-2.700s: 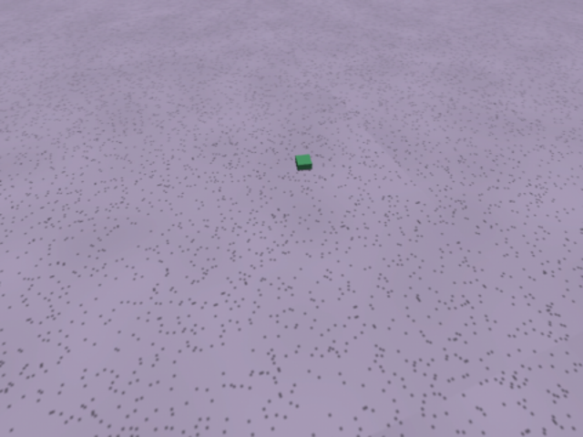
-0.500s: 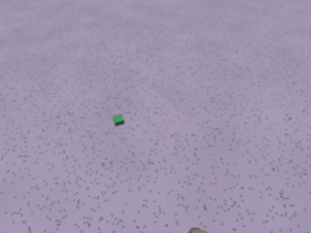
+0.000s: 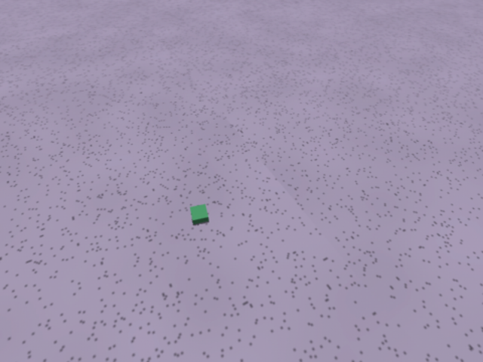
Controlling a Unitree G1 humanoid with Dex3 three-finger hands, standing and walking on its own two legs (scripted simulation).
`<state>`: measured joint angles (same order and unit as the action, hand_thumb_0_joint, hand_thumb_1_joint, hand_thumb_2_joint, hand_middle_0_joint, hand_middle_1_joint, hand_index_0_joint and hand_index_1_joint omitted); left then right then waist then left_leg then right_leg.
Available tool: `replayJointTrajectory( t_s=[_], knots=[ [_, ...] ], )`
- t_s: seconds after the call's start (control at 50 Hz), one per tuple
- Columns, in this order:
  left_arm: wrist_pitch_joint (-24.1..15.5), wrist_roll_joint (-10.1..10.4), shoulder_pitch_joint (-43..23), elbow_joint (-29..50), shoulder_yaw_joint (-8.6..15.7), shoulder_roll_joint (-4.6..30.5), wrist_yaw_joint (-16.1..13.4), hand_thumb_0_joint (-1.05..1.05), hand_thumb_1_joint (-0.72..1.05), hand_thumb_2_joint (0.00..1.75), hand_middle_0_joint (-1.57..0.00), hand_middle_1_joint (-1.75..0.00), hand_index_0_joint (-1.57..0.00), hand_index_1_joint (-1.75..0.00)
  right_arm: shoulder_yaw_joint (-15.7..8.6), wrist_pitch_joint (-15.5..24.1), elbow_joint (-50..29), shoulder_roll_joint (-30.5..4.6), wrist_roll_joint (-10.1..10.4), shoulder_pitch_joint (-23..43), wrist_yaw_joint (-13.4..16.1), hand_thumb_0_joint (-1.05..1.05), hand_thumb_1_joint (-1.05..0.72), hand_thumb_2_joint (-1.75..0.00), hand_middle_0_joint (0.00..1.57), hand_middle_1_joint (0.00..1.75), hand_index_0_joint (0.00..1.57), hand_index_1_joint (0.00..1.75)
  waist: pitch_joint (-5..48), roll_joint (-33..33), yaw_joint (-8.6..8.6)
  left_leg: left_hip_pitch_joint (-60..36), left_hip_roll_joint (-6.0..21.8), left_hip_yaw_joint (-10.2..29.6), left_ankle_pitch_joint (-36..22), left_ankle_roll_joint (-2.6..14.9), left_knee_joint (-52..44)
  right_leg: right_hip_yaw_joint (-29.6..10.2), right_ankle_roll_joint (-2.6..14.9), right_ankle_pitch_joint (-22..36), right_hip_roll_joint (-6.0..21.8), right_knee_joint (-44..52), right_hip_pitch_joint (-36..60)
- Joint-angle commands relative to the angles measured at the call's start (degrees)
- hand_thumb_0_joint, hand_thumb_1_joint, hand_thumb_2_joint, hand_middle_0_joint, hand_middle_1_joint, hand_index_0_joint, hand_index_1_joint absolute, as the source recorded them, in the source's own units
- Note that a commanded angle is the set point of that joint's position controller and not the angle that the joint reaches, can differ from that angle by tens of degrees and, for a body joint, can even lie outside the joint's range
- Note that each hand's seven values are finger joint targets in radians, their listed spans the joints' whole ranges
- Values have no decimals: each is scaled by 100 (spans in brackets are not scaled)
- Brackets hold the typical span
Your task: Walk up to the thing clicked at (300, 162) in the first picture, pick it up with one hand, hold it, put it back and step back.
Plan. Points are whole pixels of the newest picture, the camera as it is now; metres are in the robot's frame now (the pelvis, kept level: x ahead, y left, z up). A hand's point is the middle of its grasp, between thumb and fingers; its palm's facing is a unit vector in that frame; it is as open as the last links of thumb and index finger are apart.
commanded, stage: walk up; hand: left
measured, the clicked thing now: (199, 214) +0.94 +0.27 -0.74
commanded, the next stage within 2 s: none
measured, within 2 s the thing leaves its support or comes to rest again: neither
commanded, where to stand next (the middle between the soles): +0.57 +0.03 m, yaw -1 degrees
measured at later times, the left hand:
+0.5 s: hand (133, 287) +0.30 +0.25 -0.11, palm faces -0.07 -0.90 -0.43, open 7.4 cm
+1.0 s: hand (128, 251) +0.40 +0.30 -0.14, palm faces -0.06 -0.93 -0.37, open 7.4 cm
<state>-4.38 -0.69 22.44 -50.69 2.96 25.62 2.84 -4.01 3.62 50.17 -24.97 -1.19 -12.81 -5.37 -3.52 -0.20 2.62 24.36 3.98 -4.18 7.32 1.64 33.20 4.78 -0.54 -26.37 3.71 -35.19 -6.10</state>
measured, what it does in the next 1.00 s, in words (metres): walks ahead: right foot, then left foot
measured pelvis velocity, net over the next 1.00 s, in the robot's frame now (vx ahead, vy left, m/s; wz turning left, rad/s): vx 0.36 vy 0.02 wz -0.01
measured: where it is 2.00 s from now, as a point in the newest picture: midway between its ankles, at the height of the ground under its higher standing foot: (247, 294)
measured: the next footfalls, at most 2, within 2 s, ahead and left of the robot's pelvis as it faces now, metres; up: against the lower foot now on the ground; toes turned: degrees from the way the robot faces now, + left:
right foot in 0.44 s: +0.31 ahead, -0.15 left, +0.00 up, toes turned -6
left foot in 0.86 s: +0.47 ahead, +0.14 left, +0.00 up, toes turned +5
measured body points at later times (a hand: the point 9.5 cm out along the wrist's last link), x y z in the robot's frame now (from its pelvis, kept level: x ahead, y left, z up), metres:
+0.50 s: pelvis +0.19 -0.03 +0.00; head +0.21 -0.05 +0.45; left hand +0.30 +0.30 -0.08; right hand +0.21 -0.35 -0.13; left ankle +0.12 +0.11 -0.69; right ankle +0.27 -0.14 -0.72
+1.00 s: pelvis +0.36 +0.02 +0.01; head +0.38 +0.04 +0.45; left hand +0.40 +0.35 -0.12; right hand +0.45 -0.31 -0.08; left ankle +0.43 +0.13 -0.72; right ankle +0.32 -0.12 -0.66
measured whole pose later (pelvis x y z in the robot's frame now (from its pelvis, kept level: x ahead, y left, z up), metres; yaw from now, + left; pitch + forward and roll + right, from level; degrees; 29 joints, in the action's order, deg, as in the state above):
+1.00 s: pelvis +0.36 +0.02 +0.01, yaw -1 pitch -3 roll +0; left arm -2.3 -0.1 19.1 -52.1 2.1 25.6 1.5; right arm -3.2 4.4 48.6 -23.2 -0.4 -14.5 -3.5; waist -4.9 2.4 0.0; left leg 18.9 2.5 -5.0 13.1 1.5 34.4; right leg -0.7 2.6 -25.0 2.7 -61.4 -21.9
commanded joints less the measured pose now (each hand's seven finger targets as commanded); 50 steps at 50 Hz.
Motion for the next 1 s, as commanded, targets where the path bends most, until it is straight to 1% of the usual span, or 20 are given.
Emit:
replayJointTrajectory(
  t_s=[0.0,0.04,0.08,0.12,0.22,0.34,0.38,0.4,0.42,0.44,0.46,0.48,0.56,0.66,0.76,0.84,0.86,0.88,0.9,0.98],
  knots=[
    [-134,119,11,570,216,1018,-191,0,90,90,-20,-30,-20,-30,-679,212,-331,-2057,73,-1434,272,0,-90,-90,20,30,20,30,1135,-1470,-870,-3556,2183,4250,1912,1261,-1841,-461,369,-416,-556,-3304,-3503],
    [-101,106,-223,363,215,1292,-213,0,90,90,-20,-30,-20,-30,-558,180,-454,-1699,204,-865,306,0,-90,-90,20,30,20,30,465,-442,-582,-2424,1820,2931,1231,1145,-1713,-1128,382,245,-57,-3543,-3252],
    [-71,148,74,130,242,1190,-156,0,90,90,-20,-30,-20,-30,-397,205,-526,-1353,178,-472,331,0,-90,-90,20,30,20,30,203,-737,-330,-1867,1364,1733,563,962,-1733,-942,320,645,242,-2947,-2907],
    [-15,105,154,57,251,1066,-74,0,90,90,-20,-30,-20,-30,-346,242,-550,-1293,144,-414,326,0,-90,-90,20,30,20,30,185,-851,-251,-1479,1132,1159,145,955,-1789,-758,176,854,238,-2519,-2488],
    [43,-6,-577,293,289,960,77,0,90,90,-20,-30,-20,-30,-380,257,-628,-1448,102,-502,303,0,-90,-90,20,30,20,30,-131,-830,-407,-1313,1215,1085,1209,1248,-2129,-415,48,1129,398,-1286,-2625],
    [-44,3,-841,289,345,877,115,0,90,90,-20,-30,-20,-30,-363,201,-707,-1446,111,-379,279,0,-90,-90,20,30,20,30,-7,-653,-286,-950,1092,782,1075,985,-1561,-162,197,1694,82,-64,-1402],
    [-112,-25,-480,162,396,929,58,0,90,90,-20,-30,-20,-30,-297,143,-744,-1299,94,-349,287,0,-90,-90,20,30,20,30,248,-286,-47,-777,874,496,600,780,-603,12,231,1685,-167,383,-442],
    [-172,-34,-46,45,491,1136,-19,0,90,90,-20,-30,-20,-30,-192,138,-751,-1027,86,-568,299,0,-90,-90,20,30,20,30,600,384,159,-442,574,258,195,619,525,-235,346,1229,-181,649,477],
    [-233,-72,373,44,622,1605,-97,0,90,90,-20,-30,-20,-30,-45,161,-848,-618,124,-819,299,0,-90,-90,20,30,20,30,940,1720,281,396,-16,-223,926,287,2254,-2135,725,410,1112,1382,1156],
    [-241,24,420,123,654,1956,-130,0,90,90,-20,-30,-20,-30,-78,107,-802,-848,122,-755,333,0,-90,-90,20,30,20,30,720,1625,333,1452,-566,44,2281,94,2988,-4125,1360,-3,2110,2161,1329],
    [-206,96,224,186,584,1856,-136,0,90,90,-20,-30,-20,-30,-199,32,-688,-1227,57,-442,393,0,-90,-90,20,30,20,30,408,861,266,1437,-170,622,2254,96,3395,-4088,1592,33,2183,2042,707],
    [-193,135,-47,272,561,1700,-158,0,90,90,-20,-30,-20,-30,-205,19,-586,-1236,124,-504,389,0,-90,-90,20,30,20,30,272,623,169,1448,-57,870,1884,103,3412,-3372,1559,443,1940,1993,543],
    [-213,92,-521,428,426,1352,-172,0,90,90,-20,-30,-20,-30,-231,-45,-266,-1078,95,-898,263,0,-90,-90,20,30,20,30,140,1003,-189,709,119,677,1105,-11,2557,-1593,1208,1321,1139,2017,-391],
    [-231,24,-478,580,490,1412,-145,0,90,90,-20,-30,-20,-30,-267,-85,-374,-948,-12,-343,125,0,-90,-90,20,30,20,30,-82,873,-73,695,262,443,699,-192,1245,-1253,1362,215,1201,2227,-635],
    [-195,31,-415,600,466,1469,-120,0,90,90,-20,-30,-20,-30,-284,28,-445,-886,-8,21,72,0,-90,-90,20,30,20,30,-2,808,-44,-170,115,161,379,-132,241,-1009,1224,536,1153,1831,-821],
    [-106,8,-387,596,287,1191,-134,0,90,90,-20,-30,-20,-30,-398,109,-135,-1122,-25,-822,176,0,-90,-90,20,30,20,30,338,-16,-608,-2131,-299,-50,940,75,-289,-484,863,1443,749,17,-1735],
    [-102,9,-203,651,163,835,-128,0,90,90,-20,-30,-20,-30,-524,145,-61,-1550,-56,-1376,258,0,-90,-90,20,30,20,30,632,-1303,-865,-2841,543,1354,2150,391,-1032,-114,572,1482,301,-1849,-2400],
    [-65,109,-185,646,156,720,-161,0,90,90,-20,-30,-20,-30,-594,172,-215,-1998,-15,-1476,291,0,-90,-90,20,30,20,30,459,-1927,-836,-3012,1934,4024,2884,1017,-2136,-15,328,-302,-615,-2857,-3701],
    [-21,17,-422,517,260,1257,-258,0,90,90,-20,-30,-20,-30,-621,136,-251,-2015,127,-1295,283,0,-90,-90,20,30,20,30,249,-1084,-798,-2328,2172,4166,2688,1377,-2012,-800,395,-492,-166,-3254,-3500],
    [-1,88,86,117,255,1186,-161,0,90,90,-20,-30,-20,-30,-355,161,-482,-1374,127,-506,357,0,-90,-90,20,30,20,30,63,-837,-283,-1449,1235,1606,823,1030,-1707,-747,259,553,287,-2497,-2690]
  ],
)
